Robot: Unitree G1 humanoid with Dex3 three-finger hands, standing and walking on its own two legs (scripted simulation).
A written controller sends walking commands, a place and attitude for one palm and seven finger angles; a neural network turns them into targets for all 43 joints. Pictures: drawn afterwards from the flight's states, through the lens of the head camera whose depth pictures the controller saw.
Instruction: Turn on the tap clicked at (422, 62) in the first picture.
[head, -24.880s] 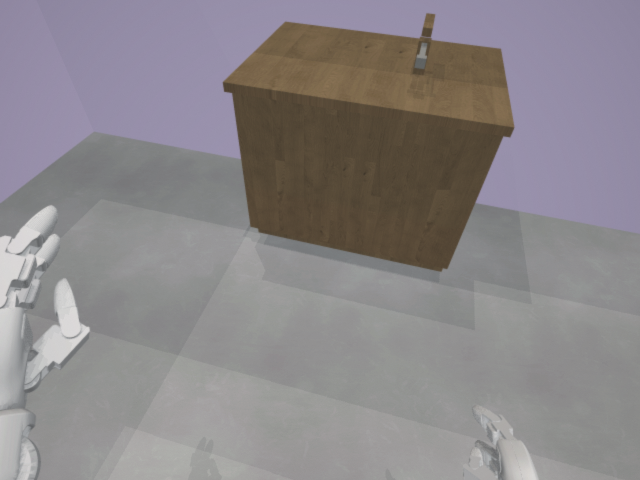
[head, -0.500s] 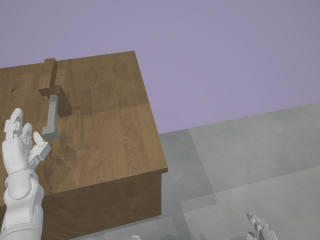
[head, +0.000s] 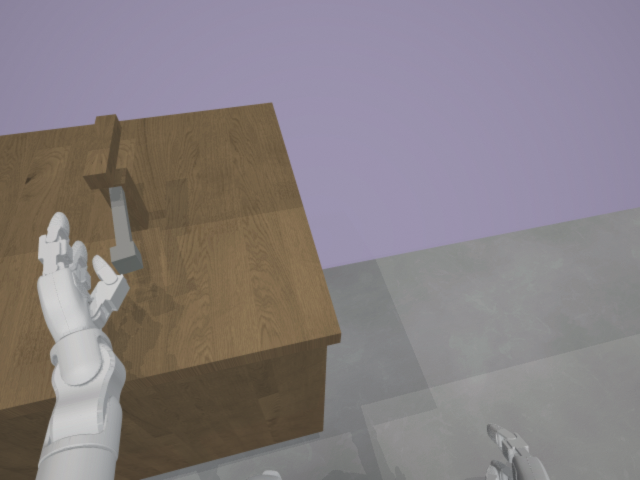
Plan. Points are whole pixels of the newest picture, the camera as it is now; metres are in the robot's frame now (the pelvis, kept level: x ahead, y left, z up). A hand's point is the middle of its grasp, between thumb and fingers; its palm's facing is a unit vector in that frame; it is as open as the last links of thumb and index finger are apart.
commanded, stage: push the lever round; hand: left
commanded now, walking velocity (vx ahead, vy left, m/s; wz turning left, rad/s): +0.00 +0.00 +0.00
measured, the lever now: (126, 258) +0.36 +0.27 +0.08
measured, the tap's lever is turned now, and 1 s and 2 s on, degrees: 10 40 69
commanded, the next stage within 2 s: none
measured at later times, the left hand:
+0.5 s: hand (167, 264) +0.35 +0.22 +0.08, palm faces +0.63 -0.78 -0.06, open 7.7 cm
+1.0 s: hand (202, 252) +0.37 +0.18 +0.08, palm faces +0.72 -0.69 -0.08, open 7.7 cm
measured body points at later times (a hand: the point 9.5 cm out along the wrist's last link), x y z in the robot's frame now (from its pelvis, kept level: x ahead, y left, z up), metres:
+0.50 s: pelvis +0.00 +0.00 +0.00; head +0.03 +0.00 +0.45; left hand +0.32 +0.25 +0.08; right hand +0.16 -0.23 -0.11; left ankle +0.05 +0.12 -0.71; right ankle -0.02 -0.11 -0.71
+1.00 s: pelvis +0.00 -0.02 +0.00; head +0.02 -0.02 +0.45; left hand +0.33 +0.21 +0.09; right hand +0.16 -0.25 -0.11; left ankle +0.05 +0.12 -0.71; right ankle -0.02 -0.11 -0.71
